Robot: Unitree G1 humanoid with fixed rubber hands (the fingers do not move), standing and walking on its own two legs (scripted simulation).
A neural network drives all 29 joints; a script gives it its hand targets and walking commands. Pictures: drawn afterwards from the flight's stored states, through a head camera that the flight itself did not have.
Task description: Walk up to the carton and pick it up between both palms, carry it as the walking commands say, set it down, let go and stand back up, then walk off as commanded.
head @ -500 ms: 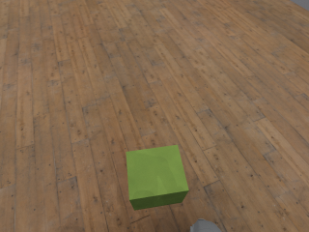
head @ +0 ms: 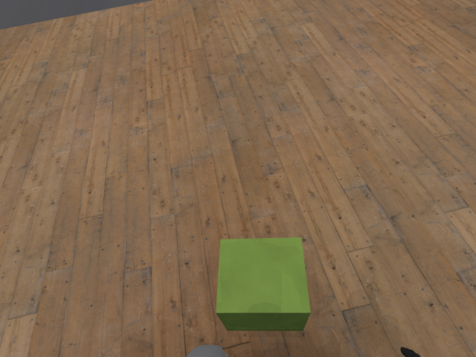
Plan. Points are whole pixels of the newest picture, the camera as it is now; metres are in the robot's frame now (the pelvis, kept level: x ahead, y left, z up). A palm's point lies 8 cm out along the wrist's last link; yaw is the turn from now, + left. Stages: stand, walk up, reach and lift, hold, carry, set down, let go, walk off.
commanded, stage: walk up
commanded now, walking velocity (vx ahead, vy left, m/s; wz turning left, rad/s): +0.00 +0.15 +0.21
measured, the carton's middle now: (262, 286) +0.42 +0.02 -0.64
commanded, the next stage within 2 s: stand in 1.50 s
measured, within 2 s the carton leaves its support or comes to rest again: neither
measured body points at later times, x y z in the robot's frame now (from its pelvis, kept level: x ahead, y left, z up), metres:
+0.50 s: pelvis +0.01 +0.06 +0.00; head +0.03 +0.07 +0.45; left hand +0.03 +0.30 -0.16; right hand +0.09 -0.16 -0.15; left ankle -0.01 +0.17 -0.75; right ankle -0.02 -0.06 -0.75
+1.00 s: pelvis +0.00 +0.04 +0.00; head +0.01 +0.04 +0.45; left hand +0.00 +0.26 -0.16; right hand +0.00 -0.19 -0.16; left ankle +0.00 +0.17 -0.75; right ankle -0.02 -0.06 -0.75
